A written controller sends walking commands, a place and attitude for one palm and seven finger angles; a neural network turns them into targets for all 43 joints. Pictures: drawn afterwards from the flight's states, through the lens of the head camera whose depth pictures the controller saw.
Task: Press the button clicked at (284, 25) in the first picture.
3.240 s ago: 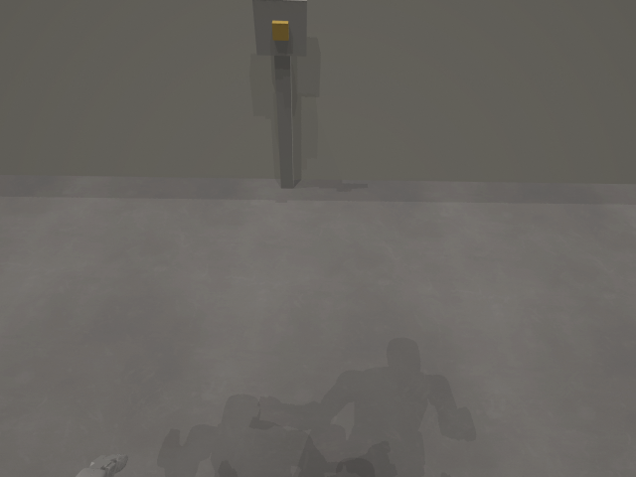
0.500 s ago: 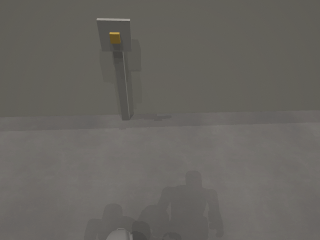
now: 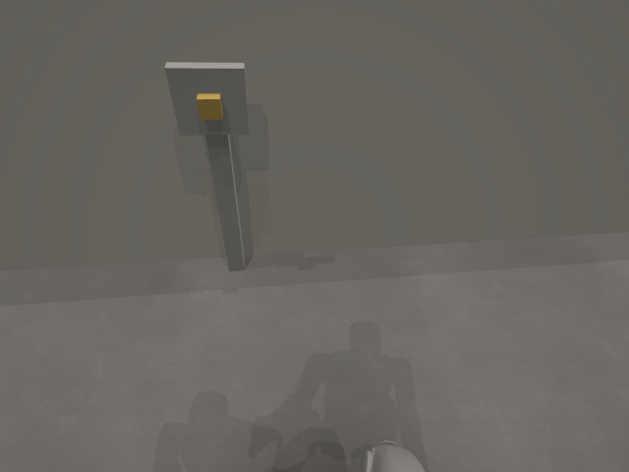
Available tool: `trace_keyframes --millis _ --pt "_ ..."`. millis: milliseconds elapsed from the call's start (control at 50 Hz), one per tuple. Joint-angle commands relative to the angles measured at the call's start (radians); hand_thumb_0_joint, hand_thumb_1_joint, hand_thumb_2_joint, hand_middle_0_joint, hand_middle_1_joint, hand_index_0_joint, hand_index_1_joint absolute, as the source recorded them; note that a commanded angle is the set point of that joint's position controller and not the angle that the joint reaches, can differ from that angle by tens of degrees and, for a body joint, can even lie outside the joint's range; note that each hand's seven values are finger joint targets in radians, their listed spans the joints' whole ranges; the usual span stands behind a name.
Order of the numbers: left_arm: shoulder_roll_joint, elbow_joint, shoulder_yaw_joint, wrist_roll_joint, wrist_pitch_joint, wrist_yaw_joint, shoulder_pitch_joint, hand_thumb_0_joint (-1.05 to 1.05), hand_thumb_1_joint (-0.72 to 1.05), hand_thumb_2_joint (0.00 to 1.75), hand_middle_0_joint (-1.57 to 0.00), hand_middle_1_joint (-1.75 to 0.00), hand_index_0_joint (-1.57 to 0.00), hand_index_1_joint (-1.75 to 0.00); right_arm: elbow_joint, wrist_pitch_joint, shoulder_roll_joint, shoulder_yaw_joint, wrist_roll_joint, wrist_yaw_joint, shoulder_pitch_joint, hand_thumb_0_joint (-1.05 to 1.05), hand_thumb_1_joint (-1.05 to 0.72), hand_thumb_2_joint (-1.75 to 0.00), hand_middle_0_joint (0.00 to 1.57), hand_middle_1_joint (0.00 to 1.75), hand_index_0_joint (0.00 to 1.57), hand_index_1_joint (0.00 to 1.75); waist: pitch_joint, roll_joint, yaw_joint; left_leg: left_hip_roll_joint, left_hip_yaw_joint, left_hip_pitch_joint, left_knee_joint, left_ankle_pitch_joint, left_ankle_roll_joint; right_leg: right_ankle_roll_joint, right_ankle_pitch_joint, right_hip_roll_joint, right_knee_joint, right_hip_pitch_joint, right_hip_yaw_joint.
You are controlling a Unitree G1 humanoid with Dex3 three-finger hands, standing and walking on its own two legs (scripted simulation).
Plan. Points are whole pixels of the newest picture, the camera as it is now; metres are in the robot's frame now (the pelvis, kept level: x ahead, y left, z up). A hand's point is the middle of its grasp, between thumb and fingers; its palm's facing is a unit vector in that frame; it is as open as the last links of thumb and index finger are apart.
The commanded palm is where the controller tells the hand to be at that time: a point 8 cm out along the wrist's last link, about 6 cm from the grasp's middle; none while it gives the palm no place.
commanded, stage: walk to a spot facing it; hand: left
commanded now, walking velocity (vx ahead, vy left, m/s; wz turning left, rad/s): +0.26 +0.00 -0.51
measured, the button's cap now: (210, 106) +0.90 +0.32 -0.03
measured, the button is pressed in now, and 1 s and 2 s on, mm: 0 0 0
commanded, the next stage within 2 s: turn to face it in 0.06 s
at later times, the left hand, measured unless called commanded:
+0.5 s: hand (254, 385) +0.28 +0.11 -0.16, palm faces +0.01 -0.98 -0.22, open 7.1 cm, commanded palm none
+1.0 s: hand (217, 438) +0.20 +0.16 -0.18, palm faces +0.19 -0.95 -0.25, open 7.4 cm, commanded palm none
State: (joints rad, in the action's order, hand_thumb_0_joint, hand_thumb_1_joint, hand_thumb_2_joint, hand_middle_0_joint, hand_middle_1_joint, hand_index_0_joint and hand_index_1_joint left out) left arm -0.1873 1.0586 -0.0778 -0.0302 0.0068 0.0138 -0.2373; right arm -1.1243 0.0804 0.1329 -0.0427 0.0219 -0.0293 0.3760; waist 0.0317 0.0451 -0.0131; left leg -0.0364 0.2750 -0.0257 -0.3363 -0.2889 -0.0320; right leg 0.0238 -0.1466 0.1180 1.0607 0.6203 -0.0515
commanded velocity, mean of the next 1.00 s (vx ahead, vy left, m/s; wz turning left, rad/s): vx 0.06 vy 0.00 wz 0.21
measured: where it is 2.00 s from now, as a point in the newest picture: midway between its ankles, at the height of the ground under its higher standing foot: (299, 414)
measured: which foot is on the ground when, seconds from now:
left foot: down 0.00-0.22, up 0.24-0.66, down 0.68-1.00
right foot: up 0.00-0.18, down 0.20-0.70, up 0.72-1.00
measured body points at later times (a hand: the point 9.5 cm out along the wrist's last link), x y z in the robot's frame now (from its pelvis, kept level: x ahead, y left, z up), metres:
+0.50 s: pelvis +0.17 -0.06 -0.01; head +0.18 -0.08 +0.44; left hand +0.28 +0.16 -0.15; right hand +0.18 -0.29 -0.17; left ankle +0.19 +0.08 -0.69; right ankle +0.20 -0.13 -0.74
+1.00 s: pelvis +0.20 -0.05 +0.00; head +0.23 -0.04 +0.44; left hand +0.19 +0.21 -0.16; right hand +0.30 -0.27 -0.16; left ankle +0.22 +0.06 -0.74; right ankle +0.20 -0.19 -0.71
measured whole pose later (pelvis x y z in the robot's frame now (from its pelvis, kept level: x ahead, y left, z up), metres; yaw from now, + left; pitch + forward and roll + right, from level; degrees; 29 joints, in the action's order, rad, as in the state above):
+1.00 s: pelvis +0.20 -0.05 +0.00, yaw +8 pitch +0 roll +0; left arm -0.20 1.05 -0.05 -0.01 0.04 -0.03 -0.23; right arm -1.02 -0.01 0.18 -0.04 0.03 -0.02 0.17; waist 0.07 -0.01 -0.01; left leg -0.02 0.07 -0.26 -0.47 -0.21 -0.02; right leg 0.06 -0.47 0.07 0.78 0.32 -0.05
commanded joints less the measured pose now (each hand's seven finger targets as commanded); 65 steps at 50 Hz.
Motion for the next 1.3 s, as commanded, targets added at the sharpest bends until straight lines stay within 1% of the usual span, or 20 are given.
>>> trace_keyframes --millis 0,80,160,180,200,220,280,340,540,620,640,680,740,900,1000,1020,1060,1080,1160,1280 --pt "0.006 -0.095 0.008 0.001 -0.008 0.018 0.108 0.00 0.90 0.90 -0.20 -0.30 -0.20 -0.30 0.018 0.013 0.120 -0.022 0.002 -0.002 0.084 0.00 -0.90 -0.90 0.20 0.30 0.20 0.30 0.133 -0.159 0.042 -0.283 -0.084 0.021 0.152 0.395 -0.079 -0.013 0.011 0.011 -0.232 0.070 -0.052" --pt "-0.001 -0.124 0.005 0.004 -0.016 0.017 0.150 0.00 0.90 0.90 -0.20 -0.30 -0.20 -0.30 0.004 0.001 0.133 -0.026 0.007 -0.004 0.113 0.00 -0.90 -0.90 0.20 0.30 0.20 0.30 0.140 -0.164 0.048 -0.313 -0.040 0.055 0.061 0.587 -0.074 -0.055 -0.042 -0.038 -0.363 -0.029 -0.091" --pt "-0.085 -0.031 -0.019 -0.008 -0.048 0.003 -0.186 0.00 0.90 0.90 -0.20 -0.30 -0.20 -0.30 0.026 -0.007 0.167 -0.029 -0.006 0.001 0.051 0.00 -0.90 -0.90 0.20 0.30 0.20 0.30 -0.073 -0.090 -0.114 -0.247 0.020 -0.071 -0.440 0.731 -0.004 -0.102 0.075 -0.097 -0.528 -0.543 -0.107" --pt "-0.201 -0.008 -0.044 -0.011 -0.066 -0.012 -0.280 0.00 0.90 0.90 -0.20 -0.30 -0.20 -0.30 0.037 -0.007 0.099 -0.018 -0.023 0.010 0.116 0.00 -0.90 -0.90 0.20 0.30 0.20 0.30 -0.228 0.152 -0.126 -0.111 0.022 -0.349 -0.771 0.134 0.045 -0.196 0.346 0.183 -0.558 -0.831 0.247" --pt "-0.253 0.006 -0.045 0.019 -0.068 -0.020 -0.312 0.00 0.90 0.90 -0.20 -0.30 -0.20 -0.30 0.050 -0.012 0.076 -0.010 -0.028 0.005 0.132 0.00 -0.90 -0.90 0.20 0.30 0.20 0.30 -0.337 0.208 -0.093 -0.007 -0.122 -0.445 -1.009 -0.322 0.063 -0.297 0.653 0.344 -0.643 -0.889 0.484" --pt "-0.227 -0.012 -0.038 0.026 -0.062 -0.030 -0.234 0.00 0.90 0.90 -0.20 -0.30 -0.20 -0.30 0.051 -0.025 0.079 -0.015 -0.029 -0.001 0.093 0.00 -0.90 -0.90 0.20 0.30 0.20 0.30 -0.254 0.075 -0.078 -0.053 -0.231 -0.451 -1.052 -0.280 0.047 -0.320 0.606 0.342 -0.676 -0.778 0.379" --pt "-0.107 -0.055 0.006 0.020 -0.064 -0.040 -0.020 0.00 0.90 0.90 -0.20 -0.30 -0.20 -0.30 0.026 -0.063 0.039 -0.008 -0.010 0.002 0.054 0.00 -0.90 -0.90 0.20 0.30 0.20 0.30 -0.027 0.009 0.011 -0.116 -0.275 -0.407 -0.986 -0.109 0.052 -0.200 0.367 0.252 -0.774 -0.365 0.180" --pt "-0.069 -0.062 0.024 0.011 -0.067 -0.045 0.065 0.00 0.90 0.90 -0.20 -0.30 -0.20 -0.30 -0.002 -0.092 0.008 -0.001 -0.006 0.005 0.136 0.00 -0.90 -0.90 0.20 0.30 0.20 0.30 -0.029 -0.004 0.084 -0.108 -0.271 -0.332 -0.807 -0.057 0.066 -0.151 0.302 0.186 -0.797 -0.270 -0.003" --pt "-0.105 -0.061 0.000 0.004 -0.030 -0.050 -0.006 0.00 0.90 0.90 -0.20 -0.30 -0.20 -0.30 0.108 -0.102 0.039 -0.007 -0.005 0.023 -0.092 0.00 -0.90 -0.90 0.20 0.30 0.20 0.30 0.004 0.061 -0.002 -0.078 -0.195 -0.404 -0.472 -0.106 0.084 -0.184 0.230 0.237 -0.749 -0.443 -0.030" --pt "-0.128 -0.059 -0.007 0.013 -0.018 -0.050 -0.015 0.00 0.90 0.90 -0.20 -0.30 -0.20 -0.30 0.117 -0.097 0.062 -0.007 -0.004 0.025 -0.083 0.00 -0.90 -0.90 0.20 0.30 0.20 0.30 -0.022 0.036 0.011 -0.056 -0.162 -0.252 -0.244 0.031 0.071 -0.129 0.196 0.210 -0.637 -0.435 -0.076" --pt "-0.116 -0.061 -0.006 0.018 -0.012 -0.049 -0.012 0.00 0.90 0.90 -0.20 -0.30 -0.20 -0.30 0.109 -0.092 0.086 -0.012 -0.004 0.027 -0.051 0.00 -0.90 -0.90 0.20 0.30 0.20 0.30 -0.032 -0.047 0.026 -0.075 -0.193 -0.169 -0.148 0.159 0.058 -0.086 0.126 0.178 -0.558 -0.388 -0.109" --pt "-0.042 -0.104 0.012 0.028 0.000 -0.046 -0.013 0.00 0.90 0.90 -0.20 -0.30 -0.20 -0.30 0.125 -0.086 0.216 -0.031 0.006 0.015 -0.021 0.00 -0.90 -0.90 0.20 0.30 0.20 0.30 -0.021 -0.373 0.038 -0.359 -0.556 -0.137 0.009 0.587 -0.117 0.026 -0.373 -0.005 -0.308 -0.228 -0.146" --pt "-0.063 -0.097 0.009 0.013 0.010 -0.042 0.036 0.00 0.90 0.90 -0.20 -0.30 -0.20 -0.30 0.127 -0.078 0.188 -0.022 0.004 -0.006 -0.098 0.00 -0.90 -0.90 0.20 0.30 0.20 0.30 -0.024 -0.282 0.029 -0.310 -0.507 -0.135 0.033 0.515 -0.152 0.016 -0.401 -0.008 -0.070 -0.165 -0.008" --pt "-0.043 -0.074 0.016 0.019 0.017 -0.042 0.005 0.00 0.90 0.90 -0.20 -0.30 -0.20 -0.30 0.134 -0.083 0.217 -0.037 0.000 -0.003 -0.136 0.00 -0.90 -0.90 0.20 0.30 0.20 0.30 -0.096 -0.164 0.038 -0.245 -0.410 -0.040 -0.007 0.541 -0.145 0.044 -0.339 -0.037 -0.219 -0.210 -0.003" --pt "-0.033 -0.029 0.024 0.011 -0.006 -0.029 -0.109 0.00 0.90 0.90 -0.20 -0.30 -0.20 -0.30 0.130 -0.089 0.207 -0.038 -0.001 0.011 -0.172 0.00 -0.90 -0.90 0.20 0.30 0.20 0.30 -0.074 -0.186 -0.007 -0.168 -0.410 -0.214 -0.013 -0.015 -0.084 0.029 -0.188 -0.083 -0.550 -0.452 -0.062" --pt "-0.055 -0.011 0.020 0.005 -0.015 -0.029 -0.159 0.00 0.90 0.90 -0.20 -0.30 -0.20 -0.30 0.134 -0.091 0.185 -0.038 -0.005 0.015 -0.185 0.00 -0.90 -0.90 0.20 0.30 0.20 0.30 -0.047 -0.124 -0.029 -0.111 -0.371 -0.320 -0.078 -0.155 -0.042 0.024 -0.155 -0.061 -0.657 -0.550 -0.043" --pt "-0.213 -0.013 -0.011 -0.007 -0.023 -0.040 -0.239 0.00 0.90 0.90 -0.20 -0.30 -0.20 -0.30 0.206 -0.094 0.104 -0.022 -0.006 0.033 -0.268 0.00 -0.90 -0.90 0.20 0.30 0.20 0.30 0.080 0.283 -0.099 0.037 -0.205 -0.654 -0.503 -0.293 0.040 -0.127 -0.600 0.312 -0.967 -0.564 0.464" --pt "-0.209 -0.027 -0.005 0.000 -0.024 -0.046 -0.228 0.00 0.90 0.90 -0.20 -0.30 -0.20 -0.30 0.225 -0.098 0.151 -0.035 0.006 0.041 -0.318 0.00 -0.90 -0.90 0.20 0.30 0.20 0.30 0.144 0.153 -0.089 -0.008 -0.288 -0.661 -0.622 -0.233 0.031 -0.159 -0.680 0.352 -1.020 -0.431 0.491" --pt "-0.104 -0.034 0.017 0.003 -0.062 -0.042 -0.125 0.00 0.90 0.90 -0.20 -0.30 -0.20 -0.30 0.147 -0.094 0.123 -0.042 0.011 0.059 -0.185 0.00 -0.90 -0.90 0.20 0.30 0.20 0.30 0.158 0.105 0.009 -0.054 -0.271 -0.596 -0.724 0.015 0.041 -0.101 -0.360 0.206 -0.947 -0.392 0.206" --pt "-0.088 0.017 0.024 0.004 -0.085 -0.040 -0.258 0.00 0.90 0.90 -0.20 -0.30 -0.20 -0.30 0.161 -0.081 0.089 -0.031 0.002 0.063 -0.242 0.00 -0.90 -0.90 0.20 0.30 0.20 0.30 0.119 0.088 -0.034 -0.062 -0.216 -0.608 -0.571 0.079 0.066 -0.119 -0.084 0.190 -0.917 -0.541 0.094"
